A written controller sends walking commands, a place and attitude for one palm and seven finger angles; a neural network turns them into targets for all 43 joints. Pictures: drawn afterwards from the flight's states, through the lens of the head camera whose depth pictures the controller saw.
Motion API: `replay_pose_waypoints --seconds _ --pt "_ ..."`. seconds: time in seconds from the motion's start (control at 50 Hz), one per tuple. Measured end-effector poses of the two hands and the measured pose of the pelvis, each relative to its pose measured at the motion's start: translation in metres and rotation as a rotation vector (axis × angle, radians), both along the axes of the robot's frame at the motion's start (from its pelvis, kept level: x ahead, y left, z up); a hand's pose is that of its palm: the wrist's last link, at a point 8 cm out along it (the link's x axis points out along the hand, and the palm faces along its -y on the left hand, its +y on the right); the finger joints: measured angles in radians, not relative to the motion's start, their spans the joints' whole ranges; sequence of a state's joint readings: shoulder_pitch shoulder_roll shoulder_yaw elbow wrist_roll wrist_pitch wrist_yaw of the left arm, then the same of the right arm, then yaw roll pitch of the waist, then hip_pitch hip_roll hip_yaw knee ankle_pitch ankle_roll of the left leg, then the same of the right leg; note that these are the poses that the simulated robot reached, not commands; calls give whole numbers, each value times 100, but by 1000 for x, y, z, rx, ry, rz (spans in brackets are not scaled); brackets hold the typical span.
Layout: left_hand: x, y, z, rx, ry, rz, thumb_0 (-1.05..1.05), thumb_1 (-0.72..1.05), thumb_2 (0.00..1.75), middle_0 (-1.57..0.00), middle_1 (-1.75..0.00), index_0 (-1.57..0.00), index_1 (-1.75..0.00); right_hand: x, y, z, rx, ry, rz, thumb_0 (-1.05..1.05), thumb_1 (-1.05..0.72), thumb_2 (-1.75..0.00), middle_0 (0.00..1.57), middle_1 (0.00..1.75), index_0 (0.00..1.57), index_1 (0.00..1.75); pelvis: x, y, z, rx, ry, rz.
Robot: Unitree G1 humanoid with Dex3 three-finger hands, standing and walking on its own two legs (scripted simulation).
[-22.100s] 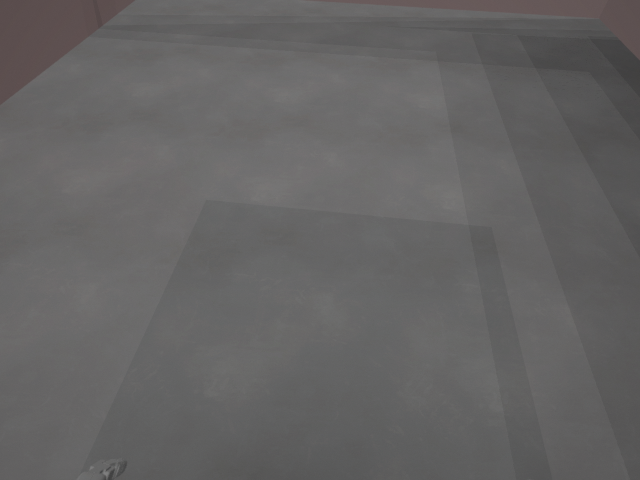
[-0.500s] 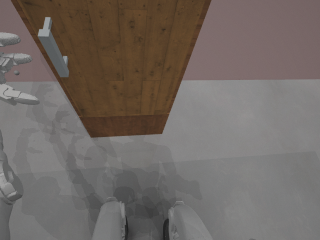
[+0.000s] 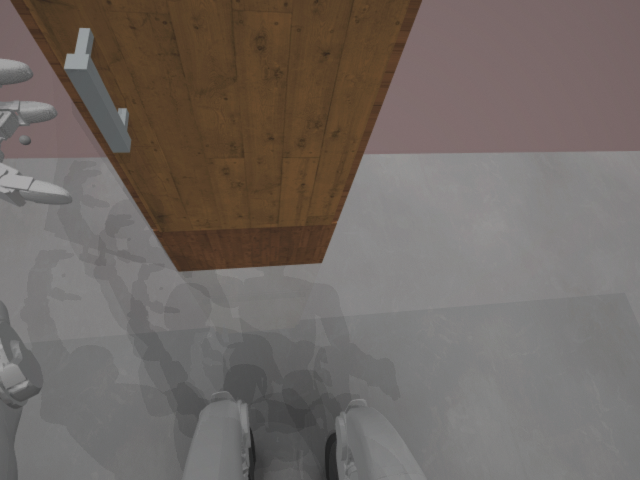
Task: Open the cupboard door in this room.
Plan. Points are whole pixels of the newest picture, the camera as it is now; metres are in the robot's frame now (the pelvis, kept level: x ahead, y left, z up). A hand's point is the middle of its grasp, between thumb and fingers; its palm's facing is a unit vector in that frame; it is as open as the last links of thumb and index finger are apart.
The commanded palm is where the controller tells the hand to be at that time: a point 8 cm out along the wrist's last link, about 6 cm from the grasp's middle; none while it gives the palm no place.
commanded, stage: move the hooked fingers beside the handle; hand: left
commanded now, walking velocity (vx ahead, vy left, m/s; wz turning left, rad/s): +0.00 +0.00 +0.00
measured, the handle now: (104, 95) +0.54 +0.24 +0.07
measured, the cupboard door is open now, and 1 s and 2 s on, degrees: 0 0 1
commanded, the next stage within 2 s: slide the fingers in behind the handle in 0.34 s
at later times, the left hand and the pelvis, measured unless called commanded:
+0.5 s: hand (24, 145) +0.47 +0.30 +0.07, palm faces +0.07 -1.00 -0.02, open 14.0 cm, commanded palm +0.46 +0.33 +0.07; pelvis +0.00 +0.00 +0.00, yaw +0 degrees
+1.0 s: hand (61, 141) +0.48 +0.27 +0.06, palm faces +0.06 -1.00 -0.02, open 14.0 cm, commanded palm +0.46 +0.30 +0.07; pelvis +0.00 +0.00 +0.00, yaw +0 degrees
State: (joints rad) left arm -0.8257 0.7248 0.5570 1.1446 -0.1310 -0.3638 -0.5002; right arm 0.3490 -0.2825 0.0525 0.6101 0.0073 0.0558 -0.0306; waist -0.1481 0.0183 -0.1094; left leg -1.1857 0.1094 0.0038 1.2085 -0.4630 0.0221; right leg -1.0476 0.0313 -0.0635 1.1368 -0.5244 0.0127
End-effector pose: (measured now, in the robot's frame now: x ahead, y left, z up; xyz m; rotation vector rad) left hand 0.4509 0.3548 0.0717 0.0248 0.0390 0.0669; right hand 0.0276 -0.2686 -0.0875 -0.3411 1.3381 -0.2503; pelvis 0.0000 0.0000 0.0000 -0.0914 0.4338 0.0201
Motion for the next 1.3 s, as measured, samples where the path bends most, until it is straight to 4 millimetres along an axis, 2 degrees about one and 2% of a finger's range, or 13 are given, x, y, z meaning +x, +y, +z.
replay_pose_waypoints --seconds 0.26,0.52,0.8,0.94,1.3 --pt "-5 -5 -2 -9 2 4 -1 -50 30 -30 -120 -30 -120 16 -1 3 -2 -45 24 0 -91 -90 21 30 20 30 1 0 2 3 -14 4" --pt "-5 -1 -3 -5 6 3 -1 -50 30 -30 -120 -30 -120 9 -3 -1 -10 -27 22 0 -91 -90 21 30 20 30 -2 -1 -2 0 -9 7" --pt "4 -25 -8 -11 -5 -8 -2 -50 30 -30 -120 -30 -120 1 0 -2 4 -17 1 0 -91 -90 21 30 20 30 -2 -1 -1 3 -7 2" --pt "5 -29 -6 -13 -2 -1 -1 -50 30 -30 -120 -30 -120 1 2 -2 18 -22 -9 0 -91 -90 21 30 20 30 1 -2 1 7 -12 -2" --pt "6 -61 -7 -17 -6 -10 -1 -50 30 -30 -120 -30 -120 16 1 -1 39 -45 4 0 -91 -90 20 30 20 30 6 -4 6 18 -26 5"
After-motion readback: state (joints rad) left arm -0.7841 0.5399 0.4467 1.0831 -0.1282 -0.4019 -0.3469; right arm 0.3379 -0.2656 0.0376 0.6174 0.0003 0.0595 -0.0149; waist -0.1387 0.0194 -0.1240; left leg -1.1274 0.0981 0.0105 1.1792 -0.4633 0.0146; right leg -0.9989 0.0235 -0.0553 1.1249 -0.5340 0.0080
